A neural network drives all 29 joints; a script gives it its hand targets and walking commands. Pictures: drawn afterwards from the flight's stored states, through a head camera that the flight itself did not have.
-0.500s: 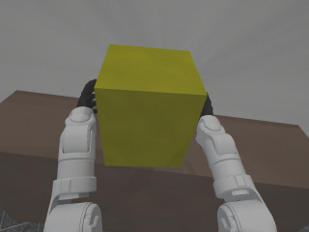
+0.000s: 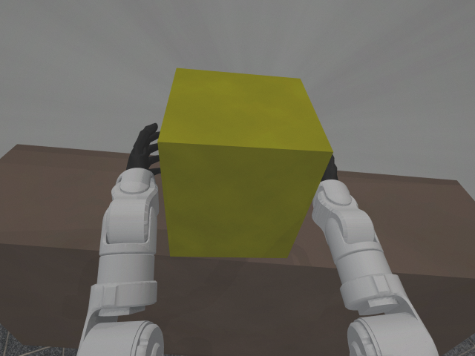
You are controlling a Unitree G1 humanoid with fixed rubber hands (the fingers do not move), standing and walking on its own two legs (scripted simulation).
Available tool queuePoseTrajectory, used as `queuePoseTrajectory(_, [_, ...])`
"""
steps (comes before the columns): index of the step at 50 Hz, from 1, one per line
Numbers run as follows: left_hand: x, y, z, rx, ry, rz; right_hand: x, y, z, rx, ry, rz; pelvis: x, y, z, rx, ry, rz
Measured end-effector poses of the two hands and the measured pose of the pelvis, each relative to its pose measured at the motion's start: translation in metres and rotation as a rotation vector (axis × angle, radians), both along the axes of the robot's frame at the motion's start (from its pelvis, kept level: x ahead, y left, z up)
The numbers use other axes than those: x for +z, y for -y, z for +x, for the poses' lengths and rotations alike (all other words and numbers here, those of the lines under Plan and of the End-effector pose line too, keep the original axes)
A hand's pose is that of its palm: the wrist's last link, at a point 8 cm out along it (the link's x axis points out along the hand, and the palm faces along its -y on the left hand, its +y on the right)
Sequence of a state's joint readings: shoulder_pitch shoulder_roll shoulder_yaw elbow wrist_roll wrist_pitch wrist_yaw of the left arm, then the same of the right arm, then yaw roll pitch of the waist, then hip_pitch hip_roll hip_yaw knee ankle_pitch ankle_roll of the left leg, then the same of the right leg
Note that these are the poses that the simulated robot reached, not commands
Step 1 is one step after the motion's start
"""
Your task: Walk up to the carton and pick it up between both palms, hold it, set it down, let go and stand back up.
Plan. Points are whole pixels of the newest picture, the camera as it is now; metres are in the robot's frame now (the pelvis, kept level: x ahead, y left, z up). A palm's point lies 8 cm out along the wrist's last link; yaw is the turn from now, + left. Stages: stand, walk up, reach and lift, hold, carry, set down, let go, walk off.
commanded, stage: hold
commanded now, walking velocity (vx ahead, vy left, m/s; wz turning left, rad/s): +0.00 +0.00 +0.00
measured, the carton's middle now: (234, 168) +0.39 +0.00 +0.17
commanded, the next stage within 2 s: none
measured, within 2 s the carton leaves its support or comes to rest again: neither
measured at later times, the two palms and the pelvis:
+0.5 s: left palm (136, 172) +0.36 +0.15 +0.18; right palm (318, 176) +0.36 -0.15 +0.18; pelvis +0.00 -0.01 +0.00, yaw +2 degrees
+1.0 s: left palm (134, 172) +0.35 +0.16 +0.19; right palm (319, 178) +0.36 -0.14 +0.18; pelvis +0.00 +0.00 +0.00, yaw +1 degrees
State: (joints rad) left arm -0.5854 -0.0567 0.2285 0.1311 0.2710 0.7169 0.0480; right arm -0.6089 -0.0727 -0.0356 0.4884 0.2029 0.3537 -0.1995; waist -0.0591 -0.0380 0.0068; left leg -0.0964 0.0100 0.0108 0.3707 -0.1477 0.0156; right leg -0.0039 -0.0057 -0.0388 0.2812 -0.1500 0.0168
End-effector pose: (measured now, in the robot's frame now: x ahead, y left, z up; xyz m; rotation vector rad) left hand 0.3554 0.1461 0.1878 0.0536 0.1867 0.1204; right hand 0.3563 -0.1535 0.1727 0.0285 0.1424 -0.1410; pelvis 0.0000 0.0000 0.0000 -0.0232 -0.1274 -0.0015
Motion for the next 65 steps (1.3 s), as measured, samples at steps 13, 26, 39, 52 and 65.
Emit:
queuePoseTrajectory(13, [0.005,-0.006,0.002,0.023,0.005,-0.013,0.011,-0.006,0.009,0.02,0.008,0.0,0.001,0.011,0.0,0.019,-0.008,0.003])
queuePoseTrajectory(26, [-0.004,-0.008,0.002,0.007,-0.003,-0.014,0.005,-0.008,0.006,0.006,0.001,0.001,0.0,0.01,0.004,0.031,0.007,0.002])
queuePoseTrajectory(39, [-0.001,-0.007,-0.003,0.0,0.005,0.002,0.002,-0.007,-0.001,-0.001,0.01,0.01,0.0,0.004,-0.001,0.017,0.003,0.0])
queuePoseTrajectory(52, [0.002,-0.009,-0.003,0.007,0.004,-0.01,0.007,-0.009,0.0,0.003,0.011,0.001,0.0,0.005,-0.005,0.016,-0.007,0.001])
queuePoseTrajectory(65, [0.0,-0.007,0.0,0.005,-0.001,-0.008,0.007,-0.007,0.003,0.005,0.008,-0.002,0.0,0.007,-0.002,0.017,-0.005,0.001])
